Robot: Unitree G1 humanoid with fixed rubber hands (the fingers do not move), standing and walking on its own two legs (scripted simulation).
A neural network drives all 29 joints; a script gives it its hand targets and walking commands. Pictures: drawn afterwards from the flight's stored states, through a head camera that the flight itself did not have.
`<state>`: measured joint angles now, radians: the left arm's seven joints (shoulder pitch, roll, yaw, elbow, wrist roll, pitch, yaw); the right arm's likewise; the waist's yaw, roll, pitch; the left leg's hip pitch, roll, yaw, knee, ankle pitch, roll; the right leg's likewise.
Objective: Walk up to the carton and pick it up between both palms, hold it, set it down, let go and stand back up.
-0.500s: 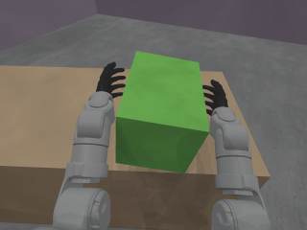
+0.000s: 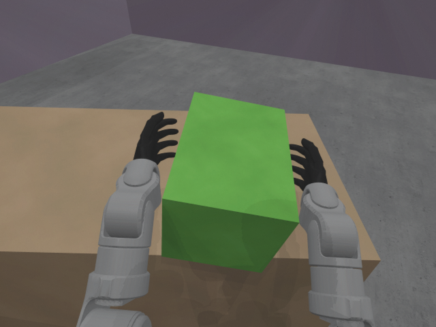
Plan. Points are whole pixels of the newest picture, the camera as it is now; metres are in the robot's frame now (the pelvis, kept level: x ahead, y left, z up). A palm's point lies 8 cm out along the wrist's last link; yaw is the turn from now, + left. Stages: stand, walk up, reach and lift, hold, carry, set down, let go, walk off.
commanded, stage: hold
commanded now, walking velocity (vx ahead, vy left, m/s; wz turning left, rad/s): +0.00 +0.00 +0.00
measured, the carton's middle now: (226, 178) +0.39 +0.00 +0.12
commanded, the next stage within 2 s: none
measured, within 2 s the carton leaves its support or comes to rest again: neither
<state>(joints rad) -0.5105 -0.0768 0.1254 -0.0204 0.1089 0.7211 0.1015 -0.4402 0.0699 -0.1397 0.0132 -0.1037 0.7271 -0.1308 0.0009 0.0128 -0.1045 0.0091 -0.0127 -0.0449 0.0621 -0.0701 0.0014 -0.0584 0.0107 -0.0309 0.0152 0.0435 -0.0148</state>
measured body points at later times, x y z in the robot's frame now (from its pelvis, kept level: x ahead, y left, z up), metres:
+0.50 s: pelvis -0.03 -0.01 +0.00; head -0.05 -0.02 +0.44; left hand +0.37 +0.13 +0.21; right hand +0.37 -0.15 +0.17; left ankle -0.02 +0.12 -0.76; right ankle +0.03 -0.11 -0.76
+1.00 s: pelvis +0.01 +0.00 +0.00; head -0.02 -0.01 +0.45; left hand +0.36 +0.14 +0.21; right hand +0.36 -0.14 +0.16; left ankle -0.02 +0.12 -0.76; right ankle +0.03 -0.11 -0.76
